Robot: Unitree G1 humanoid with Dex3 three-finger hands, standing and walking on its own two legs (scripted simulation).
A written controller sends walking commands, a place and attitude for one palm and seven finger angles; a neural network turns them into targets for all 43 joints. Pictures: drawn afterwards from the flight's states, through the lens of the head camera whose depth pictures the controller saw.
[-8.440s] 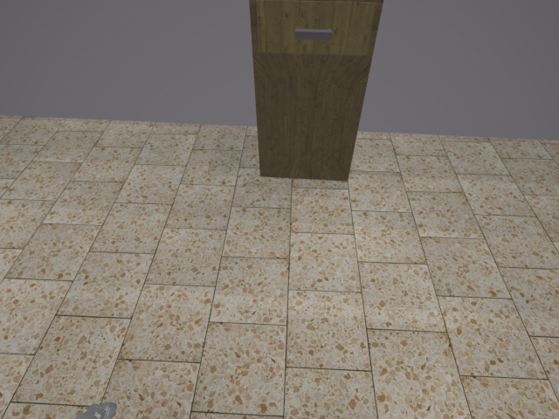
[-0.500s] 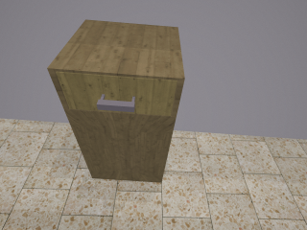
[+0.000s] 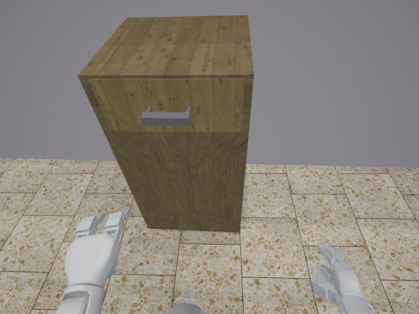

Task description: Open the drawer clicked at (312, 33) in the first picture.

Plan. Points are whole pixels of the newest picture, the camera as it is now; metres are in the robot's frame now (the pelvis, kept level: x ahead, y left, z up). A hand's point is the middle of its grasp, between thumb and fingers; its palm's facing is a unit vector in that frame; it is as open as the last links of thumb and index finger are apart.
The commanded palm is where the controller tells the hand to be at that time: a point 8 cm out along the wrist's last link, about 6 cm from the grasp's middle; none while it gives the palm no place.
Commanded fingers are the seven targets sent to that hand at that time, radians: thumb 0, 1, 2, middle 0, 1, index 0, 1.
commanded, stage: raise the hand with hooked fingers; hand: left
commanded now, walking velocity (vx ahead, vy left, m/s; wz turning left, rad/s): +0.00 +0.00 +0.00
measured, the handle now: (167, 114) +0.61 +0.20 +0.04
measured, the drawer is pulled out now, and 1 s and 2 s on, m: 0.00 0.00 0.00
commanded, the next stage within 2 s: move the hooked fingers above the handle in 1.50 s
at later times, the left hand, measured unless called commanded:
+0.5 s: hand (103, 208) +0.28 +0.25 +0.06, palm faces +0.04 -0.12 -0.99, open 11.4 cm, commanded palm +0.26 +0.25 +0.12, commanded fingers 0.00 -0.17 0.44 -0.28 -0.99 -0.28 -0.99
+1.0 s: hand (102, 143) +0.38 +0.26 +0.14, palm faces +0.10 -0.08 -0.99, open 13.7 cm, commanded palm +0.36 +0.26 +0.20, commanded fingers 0.00 -0.50 0.30 -0.30 -1.20 -0.30 -1.20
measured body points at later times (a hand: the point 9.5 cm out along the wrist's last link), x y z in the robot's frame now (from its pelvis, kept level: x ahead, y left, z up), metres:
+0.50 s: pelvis +0.06 +0.01 +0.03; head +0.08 -0.01 +0.47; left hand +0.28 +0.25 +0.11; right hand +0.26 -0.19 -0.07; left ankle +0.11 +0.10 -0.69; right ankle +0.06 -0.11 -0.69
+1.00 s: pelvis +0.10 +0.01 +0.04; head +0.11 -0.02 +0.49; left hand +0.37 +0.27 +0.19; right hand +0.32 -0.20 -0.06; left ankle +0.11 +0.10 -0.69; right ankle +0.06 -0.11 -0.69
